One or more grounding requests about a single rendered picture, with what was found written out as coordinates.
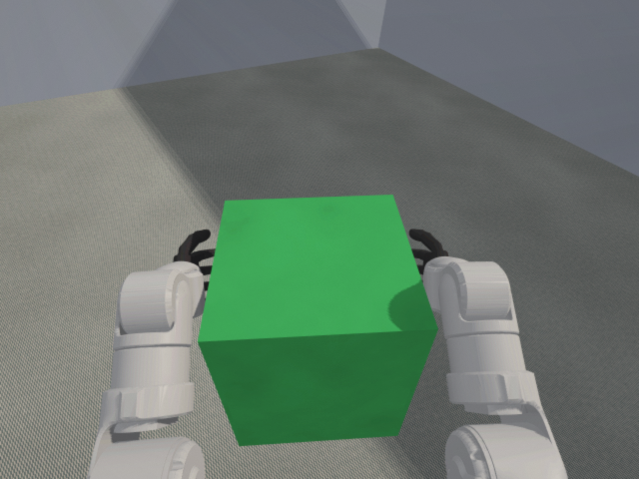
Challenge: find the left robot upper arm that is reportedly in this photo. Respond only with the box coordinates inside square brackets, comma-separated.
[90, 436, 205, 479]

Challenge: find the right robot hand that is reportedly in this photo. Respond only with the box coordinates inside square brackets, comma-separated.
[409, 229, 448, 283]

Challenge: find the robot right forearm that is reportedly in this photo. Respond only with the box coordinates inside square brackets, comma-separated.
[423, 256, 568, 479]

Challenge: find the left robot hand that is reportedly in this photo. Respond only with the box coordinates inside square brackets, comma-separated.
[173, 230, 216, 291]

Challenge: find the right robot upper arm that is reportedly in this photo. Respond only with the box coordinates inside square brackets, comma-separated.
[445, 422, 566, 479]

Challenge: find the carton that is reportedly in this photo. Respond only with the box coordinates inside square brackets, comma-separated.
[198, 195, 438, 446]

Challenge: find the robot left forearm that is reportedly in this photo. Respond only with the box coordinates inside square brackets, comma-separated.
[87, 261, 206, 479]

